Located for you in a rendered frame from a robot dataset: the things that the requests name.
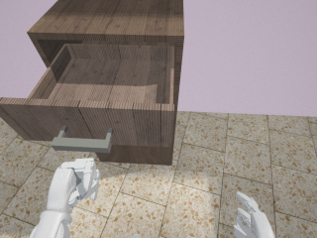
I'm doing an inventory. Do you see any cabinet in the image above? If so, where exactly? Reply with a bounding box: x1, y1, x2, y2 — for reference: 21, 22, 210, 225
27, 0, 184, 166

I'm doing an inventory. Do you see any handle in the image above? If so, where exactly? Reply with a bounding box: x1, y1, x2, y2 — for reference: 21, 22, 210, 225
51, 125, 114, 154

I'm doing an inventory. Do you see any drawer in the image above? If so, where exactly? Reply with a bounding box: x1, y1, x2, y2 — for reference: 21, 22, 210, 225
0, 44, 174, 148

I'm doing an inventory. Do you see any left robot hand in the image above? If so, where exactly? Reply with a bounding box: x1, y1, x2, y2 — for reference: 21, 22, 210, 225
46, 158, 100, 214

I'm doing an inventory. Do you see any left robot forearm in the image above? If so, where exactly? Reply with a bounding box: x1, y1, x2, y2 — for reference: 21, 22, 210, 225
29, 209, 72, 238

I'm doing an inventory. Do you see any right robot hand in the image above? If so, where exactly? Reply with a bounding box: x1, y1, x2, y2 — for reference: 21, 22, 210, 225
234, 191, 275, 238

